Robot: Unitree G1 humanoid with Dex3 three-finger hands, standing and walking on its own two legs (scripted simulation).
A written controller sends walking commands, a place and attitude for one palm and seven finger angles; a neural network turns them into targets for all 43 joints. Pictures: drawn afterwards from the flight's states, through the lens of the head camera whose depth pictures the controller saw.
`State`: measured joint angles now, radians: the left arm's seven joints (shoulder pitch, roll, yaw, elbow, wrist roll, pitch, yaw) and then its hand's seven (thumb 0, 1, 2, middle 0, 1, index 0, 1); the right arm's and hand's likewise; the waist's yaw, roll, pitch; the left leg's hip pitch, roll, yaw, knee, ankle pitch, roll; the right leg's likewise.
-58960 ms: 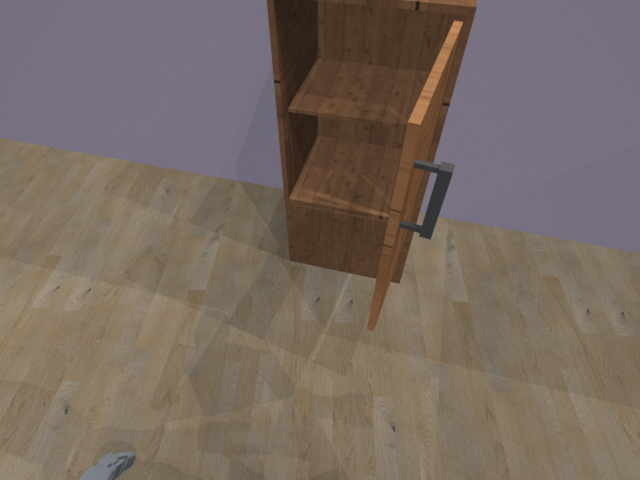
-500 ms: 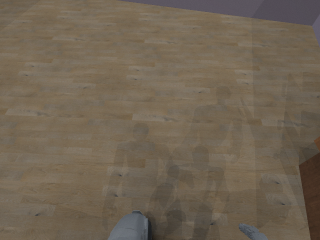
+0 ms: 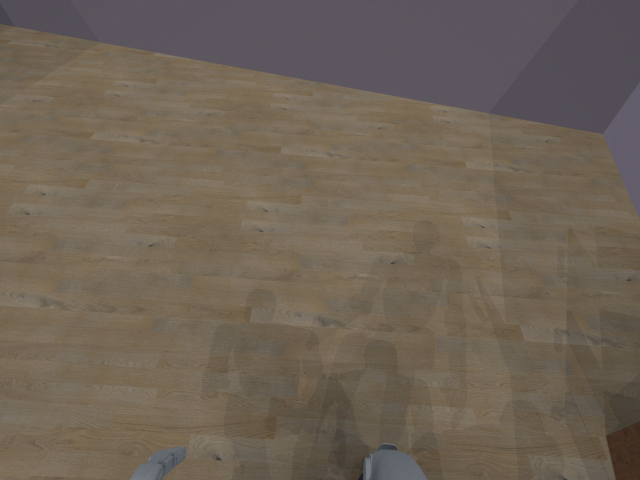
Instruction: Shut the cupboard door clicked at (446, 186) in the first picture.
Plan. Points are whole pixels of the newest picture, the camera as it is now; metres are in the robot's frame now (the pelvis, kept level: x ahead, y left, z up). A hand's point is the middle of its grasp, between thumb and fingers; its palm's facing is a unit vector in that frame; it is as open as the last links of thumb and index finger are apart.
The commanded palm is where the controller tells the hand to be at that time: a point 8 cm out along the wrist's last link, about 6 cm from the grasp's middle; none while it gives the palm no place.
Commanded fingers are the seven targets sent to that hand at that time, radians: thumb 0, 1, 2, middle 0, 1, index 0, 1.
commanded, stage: turn to face it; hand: left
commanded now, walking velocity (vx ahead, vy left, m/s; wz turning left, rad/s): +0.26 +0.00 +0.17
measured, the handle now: out of the picture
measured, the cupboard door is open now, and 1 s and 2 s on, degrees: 16 16 16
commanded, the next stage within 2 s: none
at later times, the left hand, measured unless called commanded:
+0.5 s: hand (198, 471) +0.17 +0.17 -0.18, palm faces +0.00 -0.98 -0.20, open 7.3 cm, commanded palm none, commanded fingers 0.00 0.90 0.90 -0.20 -0.30 -0.20 -0.30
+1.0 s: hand (231, 338) +0.37 +0.15 -0.16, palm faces -0.38 -0.88 -0.28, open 7.4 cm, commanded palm none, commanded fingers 0.00 0.90 0.90 -0.20 -0.30 -0.20 -0.30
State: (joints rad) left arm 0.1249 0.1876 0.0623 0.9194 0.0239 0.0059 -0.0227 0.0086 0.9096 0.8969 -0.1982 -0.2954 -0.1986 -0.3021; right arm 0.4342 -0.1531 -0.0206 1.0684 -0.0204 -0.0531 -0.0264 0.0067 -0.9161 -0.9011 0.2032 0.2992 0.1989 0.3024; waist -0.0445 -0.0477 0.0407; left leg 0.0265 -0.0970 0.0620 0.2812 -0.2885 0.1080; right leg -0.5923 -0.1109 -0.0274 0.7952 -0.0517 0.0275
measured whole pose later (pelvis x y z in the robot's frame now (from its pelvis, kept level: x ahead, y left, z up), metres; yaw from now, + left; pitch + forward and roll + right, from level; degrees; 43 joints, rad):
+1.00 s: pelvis +0.18 -0.01 -0.01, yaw -26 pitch +0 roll -1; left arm 0.17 0.26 0.10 0.86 0.02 0.06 -0.03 0.01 0.91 0.90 -0.20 -0.30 -0.20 -0.30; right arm 0.23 -0.23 -0.05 0.92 -0.03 0.03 -0.02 0.01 -0.90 -0.90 0.21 0.30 0.20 0.30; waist -0.01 0.04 0.08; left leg -0.24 0.18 0.29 0.63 -0.36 -0.02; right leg -0.31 -0.03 -0.08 0.63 -0.29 0.02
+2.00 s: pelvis +0.17 -0.01 +0.00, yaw -59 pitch +1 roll +1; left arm 0.19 0.20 0.06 0.88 0.01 0.04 0.00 0.01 0.91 0.90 -0.20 -0.30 -0.20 -0.30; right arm 0.20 -0.27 -0.06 0.92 -0.02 0.07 -0.01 0.01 -0.91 -0.90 0.20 0.30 0.20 0.30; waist -0.01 0.04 0.09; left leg -0.52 0.09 0.05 1.13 -0.39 -0.09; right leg -0.27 0.02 0.00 0.52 -0.26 -0.04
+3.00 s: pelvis +0.20 -0.05 +0.00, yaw -83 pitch +1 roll -1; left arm 0.22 0.19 0.05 0.96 0.02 0.02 -0.01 0.01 0.90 0.90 -0.20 -0.30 -0.21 -0.30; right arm 0.26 -0.21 -0.03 0.97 -0.03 0.03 0.00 0.01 -0.91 -0.90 0.20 0.30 0.20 0.30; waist 0.00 -0.01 0.02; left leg -0.33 0.05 0.07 0.67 -0.37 -0.06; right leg -0.20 0.02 0.00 0.48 -0.30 -0.02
